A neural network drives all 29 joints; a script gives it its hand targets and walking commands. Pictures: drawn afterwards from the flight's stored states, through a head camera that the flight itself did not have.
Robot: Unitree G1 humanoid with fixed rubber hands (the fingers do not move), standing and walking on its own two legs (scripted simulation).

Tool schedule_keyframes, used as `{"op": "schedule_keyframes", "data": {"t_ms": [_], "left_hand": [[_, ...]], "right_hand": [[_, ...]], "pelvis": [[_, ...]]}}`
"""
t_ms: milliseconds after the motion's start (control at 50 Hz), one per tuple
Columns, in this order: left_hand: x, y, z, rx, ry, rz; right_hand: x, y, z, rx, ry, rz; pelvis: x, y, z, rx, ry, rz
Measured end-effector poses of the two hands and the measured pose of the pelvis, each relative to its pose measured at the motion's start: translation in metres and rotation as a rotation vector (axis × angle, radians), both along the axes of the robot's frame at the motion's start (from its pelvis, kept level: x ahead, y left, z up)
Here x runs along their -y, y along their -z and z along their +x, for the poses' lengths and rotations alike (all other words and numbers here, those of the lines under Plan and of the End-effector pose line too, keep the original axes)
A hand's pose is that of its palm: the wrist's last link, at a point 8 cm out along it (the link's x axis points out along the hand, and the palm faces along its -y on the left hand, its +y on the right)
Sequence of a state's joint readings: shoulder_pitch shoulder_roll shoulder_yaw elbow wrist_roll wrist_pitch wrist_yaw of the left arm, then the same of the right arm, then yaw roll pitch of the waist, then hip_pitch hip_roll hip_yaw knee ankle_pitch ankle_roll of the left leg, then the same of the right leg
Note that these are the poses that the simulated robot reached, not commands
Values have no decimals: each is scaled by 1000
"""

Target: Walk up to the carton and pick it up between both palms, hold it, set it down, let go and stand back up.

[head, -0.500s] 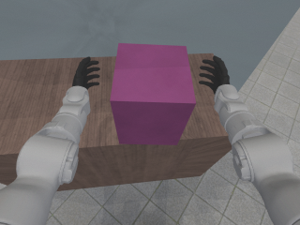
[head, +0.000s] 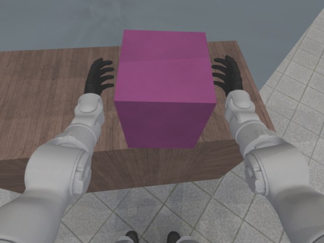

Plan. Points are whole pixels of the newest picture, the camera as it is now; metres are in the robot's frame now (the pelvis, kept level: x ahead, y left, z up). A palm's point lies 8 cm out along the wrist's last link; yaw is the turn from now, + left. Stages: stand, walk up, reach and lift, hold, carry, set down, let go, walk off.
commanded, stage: reach and lift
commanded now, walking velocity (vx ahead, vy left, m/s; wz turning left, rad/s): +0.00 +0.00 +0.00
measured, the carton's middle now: (162, 95) +0.48 -0.01 +0.01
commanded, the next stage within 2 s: none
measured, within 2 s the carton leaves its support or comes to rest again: neither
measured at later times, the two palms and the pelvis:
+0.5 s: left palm (103, 95) +0.45 +0.14 +0.06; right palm (222, 97) +0.44 -0.15 +0.06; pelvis +0.01 +0.01 +0.02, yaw +0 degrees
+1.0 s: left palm (102, 101) +0.43 +0.14 +0.06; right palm (224, 103) +0.42 -0.15 +0.06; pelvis +0.02 +0.01 +0.03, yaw +0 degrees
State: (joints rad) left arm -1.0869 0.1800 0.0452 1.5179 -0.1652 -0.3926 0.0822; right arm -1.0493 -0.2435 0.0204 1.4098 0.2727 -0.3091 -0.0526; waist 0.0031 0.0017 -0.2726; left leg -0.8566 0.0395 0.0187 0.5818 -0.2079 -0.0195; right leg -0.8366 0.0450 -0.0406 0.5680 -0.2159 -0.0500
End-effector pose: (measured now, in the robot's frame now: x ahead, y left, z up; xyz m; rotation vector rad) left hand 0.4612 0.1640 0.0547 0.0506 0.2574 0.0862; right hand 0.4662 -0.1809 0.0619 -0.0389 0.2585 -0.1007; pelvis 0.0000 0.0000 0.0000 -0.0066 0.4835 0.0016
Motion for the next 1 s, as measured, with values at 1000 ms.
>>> {"op": "schedule_keyframes", "data": {"t_ms": [1000], "left_hand": [[25,-2,-32,-22,4,5]], "right_hand": [[-29,-1,-46,23,53,-51]], "pelvis": [[-7,-29,18,254,6,8]]}}
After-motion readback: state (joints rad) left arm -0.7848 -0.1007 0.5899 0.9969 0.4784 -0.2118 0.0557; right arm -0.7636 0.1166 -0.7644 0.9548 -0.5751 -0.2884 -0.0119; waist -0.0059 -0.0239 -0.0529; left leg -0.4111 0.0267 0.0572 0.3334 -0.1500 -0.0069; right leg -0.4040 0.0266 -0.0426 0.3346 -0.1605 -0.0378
